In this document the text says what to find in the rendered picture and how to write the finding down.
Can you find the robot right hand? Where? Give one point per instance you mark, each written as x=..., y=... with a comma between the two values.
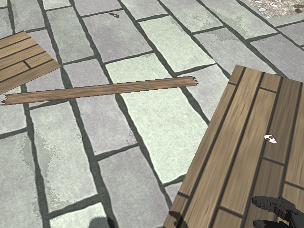
x=282, y=208

